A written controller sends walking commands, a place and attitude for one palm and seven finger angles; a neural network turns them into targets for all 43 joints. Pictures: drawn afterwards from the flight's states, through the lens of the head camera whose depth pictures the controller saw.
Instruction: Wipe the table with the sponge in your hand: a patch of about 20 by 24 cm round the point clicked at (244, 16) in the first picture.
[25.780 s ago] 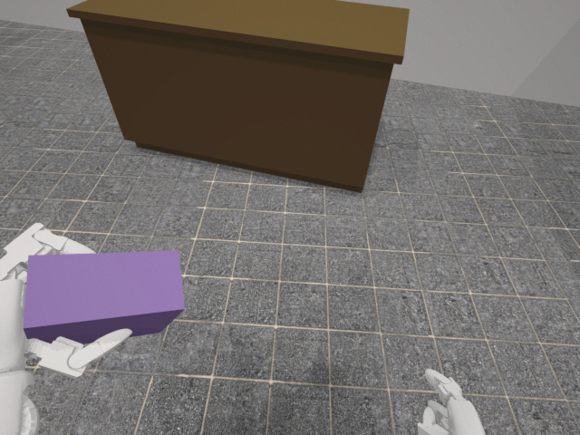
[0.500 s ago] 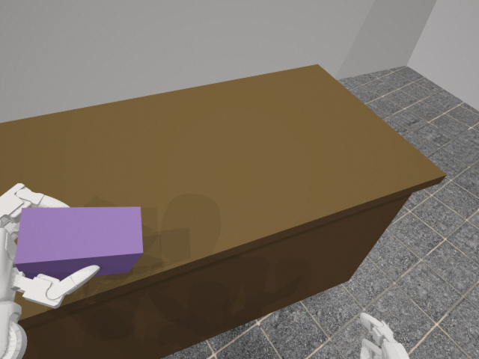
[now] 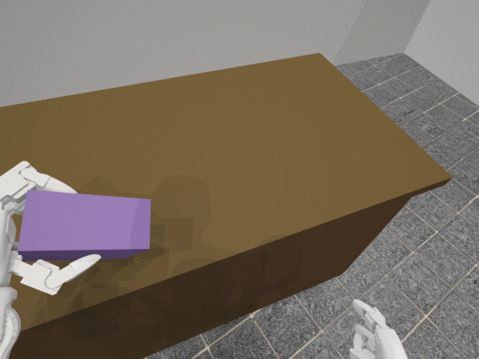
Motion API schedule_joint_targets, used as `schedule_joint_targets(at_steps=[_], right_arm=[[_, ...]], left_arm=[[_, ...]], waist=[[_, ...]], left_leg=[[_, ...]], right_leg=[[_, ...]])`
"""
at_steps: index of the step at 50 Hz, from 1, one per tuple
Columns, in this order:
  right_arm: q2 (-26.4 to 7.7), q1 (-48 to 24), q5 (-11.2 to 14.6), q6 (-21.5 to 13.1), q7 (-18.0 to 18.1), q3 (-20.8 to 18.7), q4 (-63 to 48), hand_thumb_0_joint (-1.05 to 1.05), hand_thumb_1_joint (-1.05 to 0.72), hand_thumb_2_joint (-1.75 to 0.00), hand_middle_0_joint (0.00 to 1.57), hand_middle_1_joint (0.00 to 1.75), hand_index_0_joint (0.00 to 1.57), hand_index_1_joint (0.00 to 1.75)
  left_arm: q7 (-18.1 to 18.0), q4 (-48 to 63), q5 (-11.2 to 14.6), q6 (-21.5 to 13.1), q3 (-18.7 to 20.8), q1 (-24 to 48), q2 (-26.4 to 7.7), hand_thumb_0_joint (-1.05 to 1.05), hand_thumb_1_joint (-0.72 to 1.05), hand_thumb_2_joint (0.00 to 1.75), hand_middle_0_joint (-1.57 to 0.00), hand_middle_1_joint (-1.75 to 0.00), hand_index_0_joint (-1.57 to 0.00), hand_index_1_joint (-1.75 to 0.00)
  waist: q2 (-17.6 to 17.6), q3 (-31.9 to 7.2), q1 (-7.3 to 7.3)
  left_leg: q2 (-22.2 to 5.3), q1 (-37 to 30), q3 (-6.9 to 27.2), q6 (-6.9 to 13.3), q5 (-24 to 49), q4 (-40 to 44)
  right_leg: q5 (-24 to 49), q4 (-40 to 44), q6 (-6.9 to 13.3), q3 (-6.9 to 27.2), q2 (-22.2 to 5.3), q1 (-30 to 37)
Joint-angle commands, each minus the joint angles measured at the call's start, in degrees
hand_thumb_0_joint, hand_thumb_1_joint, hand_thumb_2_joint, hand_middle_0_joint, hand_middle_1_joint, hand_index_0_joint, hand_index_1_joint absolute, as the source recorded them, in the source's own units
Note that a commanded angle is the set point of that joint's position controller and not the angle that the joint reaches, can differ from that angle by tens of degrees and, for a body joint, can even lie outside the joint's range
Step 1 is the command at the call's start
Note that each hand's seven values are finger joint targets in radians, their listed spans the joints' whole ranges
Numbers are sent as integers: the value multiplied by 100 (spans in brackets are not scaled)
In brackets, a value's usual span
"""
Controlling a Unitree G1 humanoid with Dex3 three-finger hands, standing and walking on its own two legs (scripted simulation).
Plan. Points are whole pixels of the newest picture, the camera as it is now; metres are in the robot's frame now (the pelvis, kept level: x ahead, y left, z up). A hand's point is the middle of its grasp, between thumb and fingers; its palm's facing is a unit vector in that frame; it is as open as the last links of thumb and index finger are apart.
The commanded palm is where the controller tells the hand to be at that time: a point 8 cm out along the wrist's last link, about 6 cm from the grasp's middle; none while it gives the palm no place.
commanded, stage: come to a stop and stand still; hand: left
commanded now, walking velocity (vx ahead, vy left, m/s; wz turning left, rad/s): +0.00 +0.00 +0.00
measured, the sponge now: (104, 230) +0.24 +0.21 +0.12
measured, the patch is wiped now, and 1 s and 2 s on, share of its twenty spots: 0.00 0.00 0.00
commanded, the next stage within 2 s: look again from close up in 0.64 s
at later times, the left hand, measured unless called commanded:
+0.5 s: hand (16, 226) +0.22 +0.28 +0.17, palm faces +0.37 -0.86 -0.35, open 10.3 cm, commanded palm +0.16 +0.32 +0.18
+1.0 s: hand (33, 234) +0.21 +0.26 +0.17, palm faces +0.36 -0.85 -0.39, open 10.3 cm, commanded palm +0.16 +0.30 +0.18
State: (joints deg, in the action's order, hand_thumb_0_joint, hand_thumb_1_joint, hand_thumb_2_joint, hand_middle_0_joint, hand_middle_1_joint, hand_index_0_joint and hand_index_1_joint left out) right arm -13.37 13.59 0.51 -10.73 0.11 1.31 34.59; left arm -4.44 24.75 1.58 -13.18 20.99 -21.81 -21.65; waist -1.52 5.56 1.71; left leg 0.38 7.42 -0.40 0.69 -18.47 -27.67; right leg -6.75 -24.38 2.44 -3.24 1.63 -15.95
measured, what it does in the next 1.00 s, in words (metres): stands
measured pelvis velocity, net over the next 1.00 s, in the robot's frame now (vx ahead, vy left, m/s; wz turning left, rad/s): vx -0.01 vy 0.02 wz -0.01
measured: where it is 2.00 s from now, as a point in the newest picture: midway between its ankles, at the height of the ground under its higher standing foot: outside the picture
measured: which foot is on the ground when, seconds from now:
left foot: down 0.00-1.00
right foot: down 0.00-1.00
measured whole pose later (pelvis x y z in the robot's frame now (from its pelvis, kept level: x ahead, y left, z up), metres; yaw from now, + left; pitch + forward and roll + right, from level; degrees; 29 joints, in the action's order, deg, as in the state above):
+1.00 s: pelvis -0.01 +0.02 +0.00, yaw -1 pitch -3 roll +0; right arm -11.9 12.9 0.4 -7.5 1.0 1.4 32.9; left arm -4.9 25.9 1.3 -13.7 19.8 -23.7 -21.0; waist -1.3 3.3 1.4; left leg 2.1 5.6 -1.6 2.2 -17.1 -25.5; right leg -5.4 -22.8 0.8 -1.8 0.1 -14.5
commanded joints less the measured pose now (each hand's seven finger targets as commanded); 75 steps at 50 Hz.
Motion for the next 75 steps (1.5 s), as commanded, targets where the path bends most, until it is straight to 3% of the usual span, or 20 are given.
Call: schedule_joint_targets(at_steps=[1,3,5,11,12,16,21,22,27,31,44,55,58,66,69,70,71,72,73,75], right_arm=[[-483,-572,47,-399,-25,-261,-883,0,-90,-90,20,30,20,30],[-518,-466,31,-268,-9,-311,-889,0,-90,-90,20,30,20,30],[-523,-484,48,-172,10,-328,-892,0,-90,-90,20,30,20,30],[-469,-672,94,-12,37,-225,-1069,0,-90,-90,20,30,20,30],[-447,-608,49,10,44,-185,-1093,0,-90,-90,20,30,20,30],[-450,-705,61,-83,32,-184,-1200,0,-90,-90,20,30,20,30],[-454,-617,39,-131,20,-202,-1180,0,-90,-90,20,30,20,30],[-452,-539,-1,-92,20,-183,-1154,0,-90,-90,20,30,20,30],[-493,-479,18,-4,23,-206,-1096,0,-90,-90,20,30,20,30],[-496,-579,75,6,35,-243,-1131,0,-90,-90,20,30,20,30],[-536,-486,13,-40,105,-317,-1100,0,-90,-90,20,30,20,30],[-554,-485,11,37,169,-297,-1046,0,-90,-90,20,30,20,30],[-558,-552,10,29,190,-294,-1066,0,-90,-90,20,30,20,30],[-596,-574,57,-6,158,-316,-1031,0,-90,-90,20,30,20,30],[-598,-469,40,9,170,-334,-1032,0,-90,-90,20,30,20,30],[-663,273,-256,-256,189,-131,-735,0,-90,-90,20,30,20,30],[-389,-529,73,-170,170,-207,-558,0,-90,-90,20,30,20,30],[-374,-344,-25,-109,55,-240,-670,0,-90,-90,20,30,20,30],[-627,-301,-75,-138,23,-373,-834,0,-90,-90,20,30,20,30],[-606,-180,87,-106,-121,-391,-900,0,-90,-90,20,30,20,30]], left_arm=[[-207,1422,101,-426,671,407,-997,0,10,130,-120,-160,-120,-160],[-195,1087,116,-370,593,281,-882,0,10,130,-120,-160,-120,-160],[-171,863,113,-318,553,252,-809,0,10,130,-120,-160,-120,-160],[-123,1231,70,-237,439,789,-889,0,10,130,-120,-160,-120,-160],[-97,1181,92,-253,257,830,-707,0,10,130,-120,-160,-120,-160],[-138,1832,19,-280,429,1202,-1009,0,10,130,-120,-160,-120,-160],[-168,1727,7,-315,565,921,-1023,0,10,130,-120,-160,-120,-160],[-140,1487,40,-325,384,761,-793,0,10,130,-120,-160,-120,-160],[-101,1047,62,-301,307,518,-659,0,10,130,-120,-160,-120,-160],[-115,1291,28,-297,411,622,-825,0,10,130,-120,-160,-120,-160],[-179,1425,51,-403,546,330,-908,0,10,130,-120,-160,-120,-160],[-195,1073,60,-208,358,414,-790,0,10,130,-120,-160,-120,-160],[-218,1271,41,-203,381,483,-874,0,10,130,-120,-160,-120,-160],[-286,1535,40,-218,587,134,-1088,0,10,130,-120,-160,-120,-160],[-273,1271,62,-197,537,-23,-954,0,10,130,-120,-160,-120,-160],[-268,2731,-733,-764,3580,6238,-5418,0,10,130,-120,-160,-120,-160],[-191,623,-241,-630,2320,4604,-3116,0,10,130,-120,-160,-120,-160],[-122,202,-128,-579,1738,3021,-2182,0,10,130,-120,-160,-120,-160],[2,-344,-30,-543,1378,2218,-1706,0,10,130,-120,-160,-120,-160],[108,-244,187,-528,627,675,-920,0,10,130,-120,-160,-120,-160]], waist=[[303,-1518,12],[-83,-1393,-2],[-94,-1223,-10],[523,-829,-16],[550,-809,-28],[902,-953,-2],[802,-1063,2],[678,-1025,2],[589,-839,-8],[575,-853,-16],[516,-1034,-26],[19,-770,-49],[182,-900,-43],[402,-1048,-58],[153,-1026,-52],[94,-86,-194],[1571,-743,-121],[1592,-862,-108],[1691,-993,8],[1092,-1132,65]], left_leg=[[-275,418,113,-48,1683,408],[-334,541,187,-74,1735,489],[-395,600,221,-82,1726,626],[-479,848,227,-84,1411,1004],[-482,989,278,-71,1382,1055],[-492,1061,304,-119,1248,1132],[-465,1069,362,-208,1422,1066],[-461,1115,368,-212,1487,1055],[-518,1107,386,-324,1509,1161],[-520,1027,364,-383,1614,1155],[-422,954,377,-166,1191,909],[-326,788,313,77,244,888],[-250,727,262,129,116,813],[-263,583,316,116,397,727],[-334,701,377,91,556,860],[-412,1427,-40,116,1055,386],[-949,1006,298,109,1241,464],[-856,954,462,-11,1311,767],[-513,926,130,-120,1149,741],[-309,1246,8,-23,535,573]], right_leg=[[1685,6,-82,734,-653,1648],[1667,14,-96,656,-639,1648],[1513,15,-113,625,-610,1523],[926,-23,-179,514,-414,1326],[863,-30,-192,403,-413,1409],[928,-221,-194,435,-345,1687],[1180,-235,-154,433,-357,1860],[1122,-178,-159,357,-374,1828],[891,-134,-172,325,-359,1598],[991,-187,-168,363,-355,1589],[1010,64,-64,633,-514,1661],[-715,955,-105,1049,-638,984],[-1010,1111,-118,1142,-683,1010],[-828,1030,-59,1103,-804,1003],[-465,841,-84,965,-710,1149],[-461,386,-597,571,-294,517],[-644,-362,63,317,-928,214],[-461,-696,96,251,-617,550],[81,-570,119,374,-427,851],[357,-251,-10,650,-669,1440]])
